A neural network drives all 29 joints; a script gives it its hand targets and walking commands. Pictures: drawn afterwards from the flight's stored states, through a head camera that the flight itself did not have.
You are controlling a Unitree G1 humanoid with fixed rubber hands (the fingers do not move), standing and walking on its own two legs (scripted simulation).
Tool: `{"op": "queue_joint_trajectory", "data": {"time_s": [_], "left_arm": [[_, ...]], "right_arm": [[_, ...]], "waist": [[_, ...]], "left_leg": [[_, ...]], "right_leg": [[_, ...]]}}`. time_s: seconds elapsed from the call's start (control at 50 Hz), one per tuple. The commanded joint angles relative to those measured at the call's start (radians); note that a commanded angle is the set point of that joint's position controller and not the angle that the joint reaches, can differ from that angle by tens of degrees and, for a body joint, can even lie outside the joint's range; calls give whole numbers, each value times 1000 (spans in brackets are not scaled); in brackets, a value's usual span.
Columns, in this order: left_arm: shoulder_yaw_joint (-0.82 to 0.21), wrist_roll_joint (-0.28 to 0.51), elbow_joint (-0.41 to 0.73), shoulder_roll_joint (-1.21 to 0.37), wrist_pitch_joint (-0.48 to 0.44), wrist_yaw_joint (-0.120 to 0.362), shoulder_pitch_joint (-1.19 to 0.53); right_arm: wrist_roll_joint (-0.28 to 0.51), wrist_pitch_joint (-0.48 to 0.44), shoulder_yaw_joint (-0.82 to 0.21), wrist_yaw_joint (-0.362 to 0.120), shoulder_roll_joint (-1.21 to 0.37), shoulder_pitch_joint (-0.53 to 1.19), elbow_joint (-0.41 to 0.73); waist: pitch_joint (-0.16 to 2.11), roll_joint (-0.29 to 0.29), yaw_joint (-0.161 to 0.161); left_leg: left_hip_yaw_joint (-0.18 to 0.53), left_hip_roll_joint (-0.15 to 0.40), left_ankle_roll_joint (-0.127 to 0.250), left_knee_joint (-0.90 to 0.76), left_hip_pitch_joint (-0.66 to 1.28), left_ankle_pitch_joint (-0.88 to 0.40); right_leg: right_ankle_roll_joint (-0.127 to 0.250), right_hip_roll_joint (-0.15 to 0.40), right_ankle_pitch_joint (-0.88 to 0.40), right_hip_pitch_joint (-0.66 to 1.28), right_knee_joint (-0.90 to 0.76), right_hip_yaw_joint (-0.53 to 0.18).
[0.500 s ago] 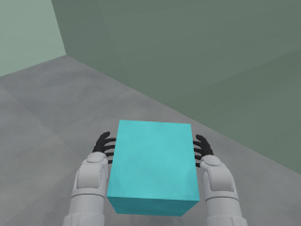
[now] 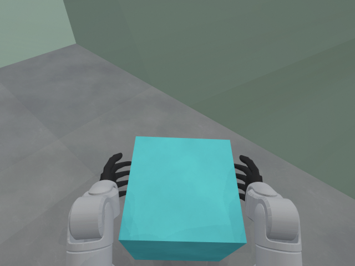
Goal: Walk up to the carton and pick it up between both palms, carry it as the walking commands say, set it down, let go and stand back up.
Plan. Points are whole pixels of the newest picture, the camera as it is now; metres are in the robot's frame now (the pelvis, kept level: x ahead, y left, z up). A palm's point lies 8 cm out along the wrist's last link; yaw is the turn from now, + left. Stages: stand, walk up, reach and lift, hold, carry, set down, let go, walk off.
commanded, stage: carry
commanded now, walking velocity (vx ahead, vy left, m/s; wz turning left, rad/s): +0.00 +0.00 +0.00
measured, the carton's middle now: (180, 202) +0.27 +0.00 +0.01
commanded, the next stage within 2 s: none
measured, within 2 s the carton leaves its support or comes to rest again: neither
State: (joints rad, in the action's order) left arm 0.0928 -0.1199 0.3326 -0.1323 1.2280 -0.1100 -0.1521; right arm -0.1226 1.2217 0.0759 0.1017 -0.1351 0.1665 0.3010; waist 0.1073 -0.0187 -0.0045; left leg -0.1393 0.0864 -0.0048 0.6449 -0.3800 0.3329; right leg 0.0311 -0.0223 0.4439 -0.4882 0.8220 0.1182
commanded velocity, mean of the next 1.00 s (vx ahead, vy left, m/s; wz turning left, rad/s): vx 0.00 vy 0.00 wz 0.00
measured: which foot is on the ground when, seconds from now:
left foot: down 0.00-0.08, up 0.10-0.30, down 0.32-1.00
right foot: up 0.00-0.06, down 0.08-1.00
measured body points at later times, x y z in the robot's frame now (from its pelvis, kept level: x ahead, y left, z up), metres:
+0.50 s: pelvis -0.03 -0.07 +0.01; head -0.06 -0.08 +0.46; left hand +0.24 +0.08 +0.10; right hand +0.25 -0.21 +0.09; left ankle -0.03 +0.06 -0.72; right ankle +0.02 -0.12 -0.72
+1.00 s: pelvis -0.04 -0.05 +0.01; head -0.06 -0.06 +0.46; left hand +0.24 +0.11 +0.10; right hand +0.25 -0.19 +0.10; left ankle -0.03 +0.06 -0.72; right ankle +0.02 -0.12 -0.72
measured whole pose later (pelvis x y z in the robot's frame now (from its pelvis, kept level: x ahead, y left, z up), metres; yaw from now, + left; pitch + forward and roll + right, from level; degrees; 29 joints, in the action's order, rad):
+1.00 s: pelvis -0.04 -0.05 +0.01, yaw +3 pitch +2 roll +0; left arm 0.10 -0.14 0.28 -0.14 1.24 -0.10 -0.20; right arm -0.14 1.25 0.10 0.10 -0.14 0.20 0.28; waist 0.11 0.00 0.00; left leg -0.10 0.04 0.00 0.53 -0.31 0.26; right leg 0.09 0.00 0.18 -0.36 0.49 0.18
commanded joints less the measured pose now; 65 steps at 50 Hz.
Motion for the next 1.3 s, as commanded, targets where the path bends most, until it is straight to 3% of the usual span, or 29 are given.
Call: {"op": "queue_joint_trajectory", "data": {"time_s": [0.0,0.02,0.04,0.06,0.08,0.1,0.14,0.18,0.24,0.28,0.32,0.34,0.38,0.46,0.62,0.82,1.28], "left_arm": [[-727,448,84,-951,-14,271,-557],[-725,451,71,-948,-14,273,-544],[-726,449,46,-942,-9,275,-511],[-724,444,19,-937,-3,277,-477],[-713,429,-12,-935,-1,279,-463],[-702,425,-18,-951,1,281,-466],[-697,416,-1,-966,-3,279,-499],[-691,410,6,-971,-7,276,-508],[-676,396,-9,-963,-8,273,-486],[-669,390,-22,-955,-7,273,-477],[-663,385,-35,-954,-8,271,-465],[-669,390,-25,-951,-7,273,-468],[-686,401,-1,-952,-6,275,-516],[-688,411,0,-946,-2,280,-536],[-691,417,-3,-948,1,282,-536],[-692,415,6,-945,5,277,-529],[-679,417,-5,-934,-1,276,-529]], "right_arm": [[404,-3,-683,-264,-917,490,108],[404,-1,-684,-258,-909,490,104],[393,4,-676,-254,-900,460,84],[381,8,-668,-252,-894,432,61],[376,17,-671,-253,-897,427,60],[380,18,-674,-256,-898,456,61],[402,16,-689,-264,-925,496,58],[421,12,-697,-269,-941,509,56],[432,10,-705,-266,-937,525,58],[431,11,-704,-265,-933,526,53],[430,12,-697,-268,-932,525,44],[423,6,-691,-268,-932,518,36],[417,7,-683,-269,-936,521,30],[414,11,-682,-265,-934,528,32],[410,12,-673,-262,-940,530,33],[410,14,-669,-263,-936,522,37],[402,11,-661,-260,-937,520,33]], "waist": [[209,186,-5],[218,167,-1],[226,121,-3],[240,29,-5],[236,-174,-12],[231,-169,-4],[223,-89,4],[228,-90,5],[247,-99,4],[248,-87,-2],[257,-56,-1],[243,3,3],[204,41,3],[180,-24,2],[194,-16,3],[207,21,2],[227,23,2]], "left_leg": [[150,218,102,-207,121,-376],[105,176,74,-162,94,-331],[84,146,40,-114,63,-264],[65,118,0,-40,1,-140],[28,42,-56,31,-75,54],[44,27,-54,57,-60,168],[48,2,-33,121,-72,179],[65,-9,-13,124,-83,167],[58,-30,3,16,-31,107],[48,-29,11,-136,51,-15],[89,25,20,-191,167,-118],[118,48,18,-157,157,-104],[115,50,11,-167,106,-56],[82,19,0,-124,76,-25],[86,19,10,-137,102,-50],[135,56,25,-193,95,-95],[152,66,33,-209,95,-135]], "right_leg": [[-35,41,-126,107,-172,-13],[-37,14,-206,196,-283,30],[-37,30,-258,275,-371,10],[-30,122,-357,358,-424,-96],[36,294,-535,360,-451,-308],[81,327,-536,328,-467,-339],[103,312,-506,329,-471,-321],[109,295,-491,340,-472,-281],[100,271,-452,356,-467,-237],[78,253,-413,336,-462,-213],[47,241,-358,268,-453,-198],[21,213,-306,244,-463,-166],[23,195,-191,243,-482,-161],[23,224,-107,246,-561,-213],[22,217,-110,241,-554,-174],[33,188,-206,253,-461,-125],[33,187,-362,280,-403,-112]]}}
